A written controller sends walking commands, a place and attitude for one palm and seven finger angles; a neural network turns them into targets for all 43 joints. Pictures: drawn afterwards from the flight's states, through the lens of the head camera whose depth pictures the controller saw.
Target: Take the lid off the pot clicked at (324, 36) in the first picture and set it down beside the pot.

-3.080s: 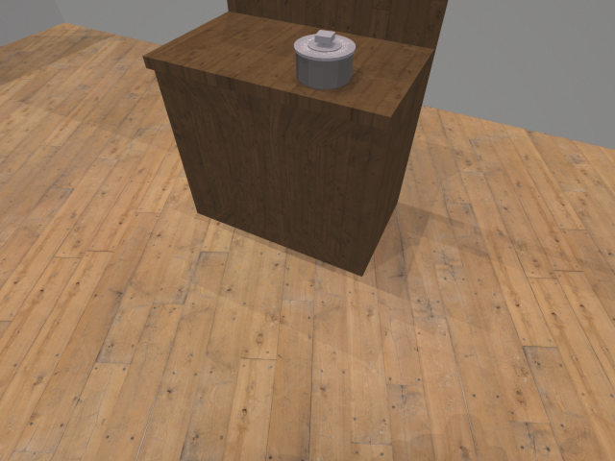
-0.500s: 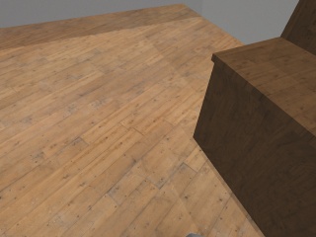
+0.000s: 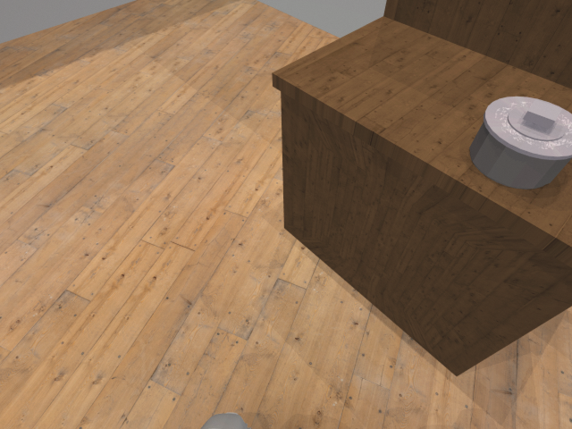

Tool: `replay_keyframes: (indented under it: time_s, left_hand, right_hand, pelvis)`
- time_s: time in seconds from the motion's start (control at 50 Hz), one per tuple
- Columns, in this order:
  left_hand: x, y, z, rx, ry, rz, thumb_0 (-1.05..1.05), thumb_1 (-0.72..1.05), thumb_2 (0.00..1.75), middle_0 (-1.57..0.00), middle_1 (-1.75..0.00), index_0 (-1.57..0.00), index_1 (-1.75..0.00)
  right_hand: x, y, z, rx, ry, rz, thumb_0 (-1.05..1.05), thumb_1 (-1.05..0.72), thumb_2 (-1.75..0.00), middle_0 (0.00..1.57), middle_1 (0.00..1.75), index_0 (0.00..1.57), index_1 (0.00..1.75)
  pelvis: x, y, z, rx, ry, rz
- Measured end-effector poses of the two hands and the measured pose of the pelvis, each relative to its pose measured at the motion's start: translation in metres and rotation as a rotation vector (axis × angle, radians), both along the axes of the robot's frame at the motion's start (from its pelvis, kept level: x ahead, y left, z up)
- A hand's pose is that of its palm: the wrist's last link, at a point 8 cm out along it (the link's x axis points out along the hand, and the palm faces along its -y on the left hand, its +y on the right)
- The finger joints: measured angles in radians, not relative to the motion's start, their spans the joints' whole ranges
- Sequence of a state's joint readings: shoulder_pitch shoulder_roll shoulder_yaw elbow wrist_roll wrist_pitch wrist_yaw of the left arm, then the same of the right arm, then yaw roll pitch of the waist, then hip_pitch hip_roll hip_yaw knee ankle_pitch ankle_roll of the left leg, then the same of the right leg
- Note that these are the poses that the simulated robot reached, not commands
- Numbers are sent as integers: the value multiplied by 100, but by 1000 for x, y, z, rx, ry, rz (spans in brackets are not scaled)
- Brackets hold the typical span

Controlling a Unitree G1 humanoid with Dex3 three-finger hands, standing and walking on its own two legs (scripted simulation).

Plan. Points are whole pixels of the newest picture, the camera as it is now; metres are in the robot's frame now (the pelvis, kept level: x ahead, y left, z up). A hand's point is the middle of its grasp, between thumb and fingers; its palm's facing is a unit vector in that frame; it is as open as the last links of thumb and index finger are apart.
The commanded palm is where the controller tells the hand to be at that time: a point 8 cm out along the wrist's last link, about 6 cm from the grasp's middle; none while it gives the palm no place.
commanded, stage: turn to face it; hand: left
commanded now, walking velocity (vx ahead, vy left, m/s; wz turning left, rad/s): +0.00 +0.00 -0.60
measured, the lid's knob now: (542, 113) +0.64 -0.41 +0.09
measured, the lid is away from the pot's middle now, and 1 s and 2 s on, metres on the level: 0.00 0.00 0.00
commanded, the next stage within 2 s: take the last steps up to it in 1.06 s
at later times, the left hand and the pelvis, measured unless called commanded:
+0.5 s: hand (182, 418) +0.15 +0.19 -0.16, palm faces -0.30 -0.92 -0.27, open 7.4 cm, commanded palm none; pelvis -0.01 +0.01 -0.02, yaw -19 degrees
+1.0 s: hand (212, 400) +0.18 +0.14 -0.17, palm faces -0.49 -0.85 -0.22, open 7.4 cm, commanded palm none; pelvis -0.01 +0.01 -0.01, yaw -33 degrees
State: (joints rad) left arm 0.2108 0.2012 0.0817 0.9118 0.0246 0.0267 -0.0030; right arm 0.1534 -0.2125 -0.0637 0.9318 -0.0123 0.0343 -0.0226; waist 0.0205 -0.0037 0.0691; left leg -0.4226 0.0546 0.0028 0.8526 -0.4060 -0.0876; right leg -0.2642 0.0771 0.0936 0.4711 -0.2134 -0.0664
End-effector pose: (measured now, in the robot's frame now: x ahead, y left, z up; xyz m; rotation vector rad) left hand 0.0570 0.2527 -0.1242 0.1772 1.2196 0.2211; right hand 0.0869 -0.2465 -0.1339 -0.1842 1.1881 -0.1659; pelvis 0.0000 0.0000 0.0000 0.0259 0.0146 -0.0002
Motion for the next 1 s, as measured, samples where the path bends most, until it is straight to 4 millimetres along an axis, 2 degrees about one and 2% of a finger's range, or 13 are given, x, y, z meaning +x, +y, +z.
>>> replay_keyframes:
  time_s: [0.08, 0.14, 0.22, 0.3, 0.4, 0.52, 0.6, 0.68, 0.8, 0.9, 0.94, 1.0]
  left_hand:
    - [8, 14, -9, -15, 9, -32, 1, 90, 90, -21, -30, -20, -30]
    - [18, 28, -21, -27, 6, -59, 1, 90, 90, -21, -30, -20, -30]
    - [35, 37, -19, -29, 4, -119, 1, 91, 90, -20, -30, -20, -30]
    - [50, 37, -12, -28, 8, -175, 1, 91, 90, -20, -30, -20, -30]
    - [72, 17, -7, -16, 17, -274, 1, 91, 90, -20, -30, -20, -30]
    - [106, -28, -6, 21, -47, -416, 1, 91, 90, -20, -30, -20, -30]
    - [112, -50, 3, 32, -74, -450, 1, 91, 90, -20, -30, -20, -30]
    - [114, -64, 7, 25, -60, -488, 1, 90, 90, -20, -30, -20, -30]
    - [120, -72, 2, -4, -44, -541, 1, 90, 90, -21, -30, -20, -30]
    - [132, -66, -12, -32, -32, -563, 1, 90, 90, -21, -30, -20, -30]
    - [137, -63, -19, -41, -27, -574, 1, 90, 90, -21, -30, -20, -30]
    - [141, -63, -18, -40, -9, -602, 1, 90, 90, -20, -30, -20, -30]
  right_hand:
    - [16, 14, 10, -17, -87, -23, 1, -91, -90, 20, 30, 20, 30]
    - [16, 23, 12, -43, -140, -39, 0, -91, -90, 20, 30, 20, 30]
    - [-4, 31, 20, -50, -121, -62, 0, -91, -90, 20, 30, 20, 30]
    - [-32, 31, 19, -45, -81, -120, 0, -90, -90, 20, 30, 20, 30]
    - [-76, 20, 8, -24, -20, -222, 0, -90, -90, 20, 30, 20, 30]
    - [-139, -9, -23, 4, 64, -354, 0, -90, -90, 20, 30, 20, 30]
    - [-164, -22, -24, -3, 123, -413, 1, -91, -90, 20, 30, 20, 30]
    - [-168, -27, -13, -9, 95, -451, 1, -91, -90, 20, 30, 19, 30]
    - [-159, -21, -1, -20, 26, -497, 1, -91, -90, 20, 30, 19, 30]
    - [-150, -5, 4, -48, -29, -526, 1, -91, -90, 20, 30, 20, 30]
    - [-153, 5, 5, -55, -33, -535, 0, -91, -90, 20, 30, 20, 30]
    - [-163, 20, 8, -42, -10, -550, 0, -91, -90, 20, 30, 20, 30]
  pelvis:
    - [0, 15, -3, -11, 2, -52]
    - [0, 27, -11, -25, 1, -85]
    - [-2, 33, -6, -23, -17, -137]
    - [-2, 34, -2, -34, -21, -190]
    - [-4, 27, -3, -38, -19, -262]
    - [-11, 4, -20, -25, -10, -340]
    - [-15, -2, -14, -24, -11, -374]
    - [-16, -7, -6, -9, -7, -415]
    - [-14, -4, -3, -10, 1, -484]
    - [-7, 8, -9, -32, 9, -532]
    - [-6, 12, -12, -29, 7, -548]
    - [-5, 14, -7, -26, 1, -574]
